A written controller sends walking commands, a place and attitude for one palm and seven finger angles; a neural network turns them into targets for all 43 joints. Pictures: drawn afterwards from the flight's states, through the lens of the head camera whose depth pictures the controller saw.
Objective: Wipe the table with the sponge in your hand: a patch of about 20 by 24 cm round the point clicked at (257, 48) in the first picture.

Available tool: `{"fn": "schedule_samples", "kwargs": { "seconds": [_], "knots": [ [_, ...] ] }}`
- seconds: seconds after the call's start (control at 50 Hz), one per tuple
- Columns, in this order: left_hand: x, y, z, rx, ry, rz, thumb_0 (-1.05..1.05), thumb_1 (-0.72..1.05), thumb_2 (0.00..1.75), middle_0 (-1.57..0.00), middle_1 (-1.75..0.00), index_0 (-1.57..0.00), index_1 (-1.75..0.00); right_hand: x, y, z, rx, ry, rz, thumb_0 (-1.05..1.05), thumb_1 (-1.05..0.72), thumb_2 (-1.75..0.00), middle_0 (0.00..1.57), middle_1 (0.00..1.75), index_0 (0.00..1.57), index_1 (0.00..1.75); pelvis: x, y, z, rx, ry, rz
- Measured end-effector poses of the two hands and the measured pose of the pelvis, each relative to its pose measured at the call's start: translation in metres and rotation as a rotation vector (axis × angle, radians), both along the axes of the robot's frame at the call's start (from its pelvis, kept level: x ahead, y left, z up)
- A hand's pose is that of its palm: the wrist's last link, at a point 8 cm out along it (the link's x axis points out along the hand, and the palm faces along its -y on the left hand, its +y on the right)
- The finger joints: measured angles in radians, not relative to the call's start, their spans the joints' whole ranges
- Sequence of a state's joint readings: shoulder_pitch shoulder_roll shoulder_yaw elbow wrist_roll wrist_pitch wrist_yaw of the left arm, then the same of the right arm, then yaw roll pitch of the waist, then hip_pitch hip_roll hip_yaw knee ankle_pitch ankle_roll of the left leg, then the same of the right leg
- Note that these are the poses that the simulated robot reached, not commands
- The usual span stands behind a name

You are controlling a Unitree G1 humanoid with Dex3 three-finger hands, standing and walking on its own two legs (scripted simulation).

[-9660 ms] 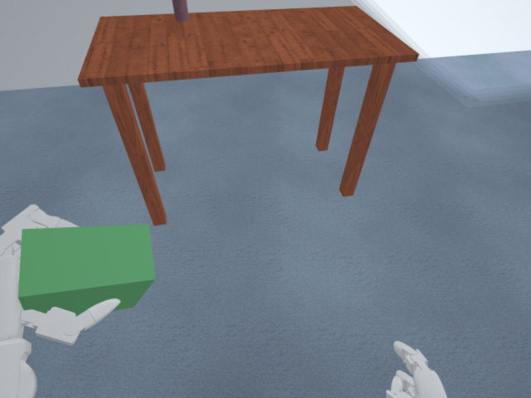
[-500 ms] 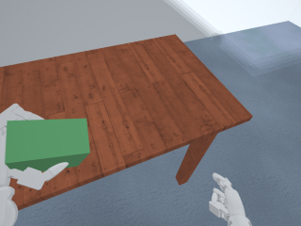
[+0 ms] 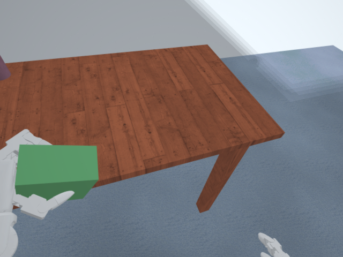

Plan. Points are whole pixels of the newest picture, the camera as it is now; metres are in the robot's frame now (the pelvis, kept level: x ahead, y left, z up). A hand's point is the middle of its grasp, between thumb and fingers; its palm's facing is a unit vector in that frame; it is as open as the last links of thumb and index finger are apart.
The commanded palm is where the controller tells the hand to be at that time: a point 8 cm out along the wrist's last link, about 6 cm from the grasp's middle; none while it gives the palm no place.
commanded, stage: come to a stop and stand still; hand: left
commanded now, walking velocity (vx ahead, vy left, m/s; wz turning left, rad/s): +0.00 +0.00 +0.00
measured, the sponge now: (67, 175) +0.23 +0.23 +0.11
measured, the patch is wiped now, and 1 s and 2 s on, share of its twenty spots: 0.00 0.00 0.00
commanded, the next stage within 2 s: look again from close up in 0.76 s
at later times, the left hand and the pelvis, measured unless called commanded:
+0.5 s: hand (27, 149) +0.24 +0.29 +0.16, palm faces +0.41 -0.85 -0.34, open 10.2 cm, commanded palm +0.18 +0.32 +0.18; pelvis +0.02 +0.04 +0.01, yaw -1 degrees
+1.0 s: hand (36, 144) +0.25 +0.27 +0.17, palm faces +0.39 -0.85 -0.36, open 10.2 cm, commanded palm +0.19 +0.31 +0.18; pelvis +0.03 +0.03 +0.01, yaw -1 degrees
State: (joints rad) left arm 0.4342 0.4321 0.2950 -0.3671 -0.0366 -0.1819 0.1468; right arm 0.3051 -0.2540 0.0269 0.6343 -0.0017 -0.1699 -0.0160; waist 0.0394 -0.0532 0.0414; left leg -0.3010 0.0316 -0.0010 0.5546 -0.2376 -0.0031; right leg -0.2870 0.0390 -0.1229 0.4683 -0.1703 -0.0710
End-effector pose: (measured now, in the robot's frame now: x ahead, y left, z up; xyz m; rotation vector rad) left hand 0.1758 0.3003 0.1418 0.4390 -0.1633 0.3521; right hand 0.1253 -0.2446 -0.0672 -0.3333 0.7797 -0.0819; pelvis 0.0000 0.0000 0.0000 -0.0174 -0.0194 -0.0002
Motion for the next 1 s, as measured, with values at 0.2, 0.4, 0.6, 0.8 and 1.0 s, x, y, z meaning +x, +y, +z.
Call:
{"fn": "schedule_samples", "kwargs": {
  "seconds": [0.2,0.4,0.6,0.8,1.0],
  "knots": [
    [-0.005,0.022,0.058,0.051,-0.250,-0.003,-0.01,-0.50,1.01,-0.74,-1.34,-0.73,-1.34,0.024,0.051,0.006,0.075,-0.107,0.023,0.02,-0.91,-0.90,0.20,0.30,0.20,0.30,-0.001,0.032,0.003,0.004,-0.008,-0.007],
    [0.014,0.034,0.018,-0.017,-0.064,0.036,-0.01,-0.50,1.01,-0.74,-1.34,-0.73,-1.34,0.050,0.084,0.011,0.122,-0.128,0.041,0.01,-0.91,-0.90,0.21,0.30,0.20,0.30,0.009,0.042,0.005,0.014,-0.008,-0.018],
    [0.032,0.024,0.046,0.033,-0.146,-0.015,-0.01,-0.50,1.02,-0.74,-1.34,-0.73,-1.34,0.073,0.070,0.014,0.082,-0.116,0.032,0.01,-0.91,-0.90,0.21,0.30,0.20,0.30,0.025,0.041,0.006,0.002,-0.002,-0.015],
    [0.038,0.019,0.030,0.001,-0.042,-0.013,-0.01,-0.50,1.02,-0.74,-1.34,-0.73,-1.34,0.077,0.053,0.015,0.072,-0.117,-0.027,0.01,-0.91,-0.90,0.20,0.30,0.20,0.30,0.031,0.038,0.007,0.003,-0.002,-0.023],
    [0.032,0.013,0.039,0.005,-0.070,-0.008,-0.01,-0.50,1.02,-0.74,-1.34,-0.73,-1.34,0.070,0.051,0.010,0.082,-0.102,-0.030,0.01,-0.91,-0.90,0.20,0.30,0.20,0.30,0.029,0.032,0.008,0.002,-0.010,-0.020]
  ]
}}
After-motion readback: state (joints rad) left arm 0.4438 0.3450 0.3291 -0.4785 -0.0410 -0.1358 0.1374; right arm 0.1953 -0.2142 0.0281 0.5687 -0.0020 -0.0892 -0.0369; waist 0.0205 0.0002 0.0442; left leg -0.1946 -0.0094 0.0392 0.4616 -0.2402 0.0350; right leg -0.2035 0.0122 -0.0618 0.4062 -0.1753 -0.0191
